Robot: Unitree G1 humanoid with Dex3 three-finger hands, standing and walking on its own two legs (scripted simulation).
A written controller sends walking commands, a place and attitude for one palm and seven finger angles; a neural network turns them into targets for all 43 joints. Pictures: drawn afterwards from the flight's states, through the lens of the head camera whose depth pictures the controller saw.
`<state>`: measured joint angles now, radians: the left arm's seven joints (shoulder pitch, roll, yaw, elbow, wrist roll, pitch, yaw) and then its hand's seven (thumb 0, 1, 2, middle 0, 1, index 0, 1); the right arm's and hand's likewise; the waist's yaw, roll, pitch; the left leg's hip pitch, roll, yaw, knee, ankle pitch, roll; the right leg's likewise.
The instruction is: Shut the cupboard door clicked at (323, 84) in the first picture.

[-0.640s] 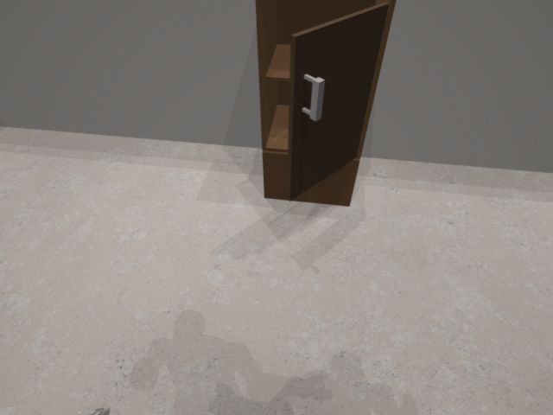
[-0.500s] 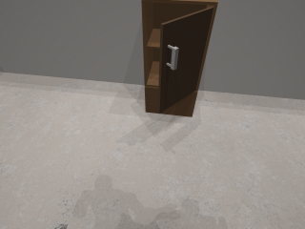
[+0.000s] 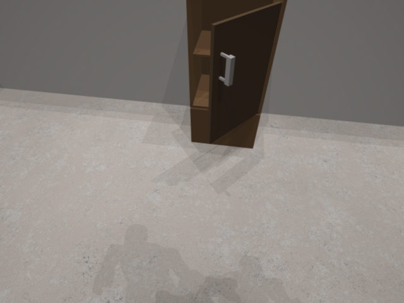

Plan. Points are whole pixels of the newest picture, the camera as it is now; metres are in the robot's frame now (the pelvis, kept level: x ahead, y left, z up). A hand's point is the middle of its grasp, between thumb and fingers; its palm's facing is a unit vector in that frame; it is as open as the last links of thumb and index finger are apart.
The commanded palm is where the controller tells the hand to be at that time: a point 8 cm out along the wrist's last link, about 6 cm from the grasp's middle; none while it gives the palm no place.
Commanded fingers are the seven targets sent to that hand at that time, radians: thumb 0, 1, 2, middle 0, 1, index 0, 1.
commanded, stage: stand and wait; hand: left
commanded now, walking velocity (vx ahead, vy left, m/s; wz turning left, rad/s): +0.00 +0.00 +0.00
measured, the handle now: (225, 69) +0.96 -0.03 -0.02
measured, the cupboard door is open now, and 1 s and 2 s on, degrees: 50 50 50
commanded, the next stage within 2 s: look at it before walking up in 0.18 s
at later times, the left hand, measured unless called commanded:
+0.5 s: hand out of the picture +0.07 +0.25 -0.15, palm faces -0.03 -0.94 -0.33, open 7.4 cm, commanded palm none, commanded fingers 0.00 0.90 0.90 -0.20 -0.30 -0.20 -0.30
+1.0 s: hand out of the picture +0.07 +0.25 -0.15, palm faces -0.02 -0.94 -0.34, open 7.4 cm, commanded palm none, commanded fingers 0.00 0.90 0.90 -0.20 -0.30 -0.20 -0.30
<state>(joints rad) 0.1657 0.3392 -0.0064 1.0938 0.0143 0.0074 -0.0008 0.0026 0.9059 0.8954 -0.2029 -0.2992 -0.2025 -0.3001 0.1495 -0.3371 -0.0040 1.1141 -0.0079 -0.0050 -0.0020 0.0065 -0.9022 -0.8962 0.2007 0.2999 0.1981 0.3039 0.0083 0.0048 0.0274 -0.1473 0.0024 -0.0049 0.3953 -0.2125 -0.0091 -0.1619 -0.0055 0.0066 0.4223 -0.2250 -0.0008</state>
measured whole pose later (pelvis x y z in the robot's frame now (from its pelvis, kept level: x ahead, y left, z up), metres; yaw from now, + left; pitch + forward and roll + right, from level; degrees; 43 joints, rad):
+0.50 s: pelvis +0.00 +0.00 +0.00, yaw +0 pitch -2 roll +0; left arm 0.14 0.33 -0.01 1.09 0.02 0.00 0.00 0.00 0.91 0.90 -0.20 -0.30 -0.20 -0.30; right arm 0.13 -0.33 0.00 1.12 -0.01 -0.01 0.00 0.01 -0.90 -0.90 0.20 0.30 0.20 0.30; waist 0.01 0.00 0.02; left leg -0.14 0.01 0.00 0.37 -0.20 -0.01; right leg -0.16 0.00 0.01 0.39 -0.21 0.00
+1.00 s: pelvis +0.00 +0.00 +0.00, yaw +0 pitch -2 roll +0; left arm 0.15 0.34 -0.01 1.10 0.02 0.00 0.00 0.00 0.91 0.90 -0.20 -0.30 -0.20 -0.30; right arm 0.12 -0.33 0.00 1.12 0.00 -0.01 0.00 0.01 -0.90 -0.90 0.20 0.30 0.20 0.30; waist 0.01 0.00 0.03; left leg -0.13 0.00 -0.01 0.35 -0.20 0.00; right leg -0.13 -0.01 0.01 0.37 -0.20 0.01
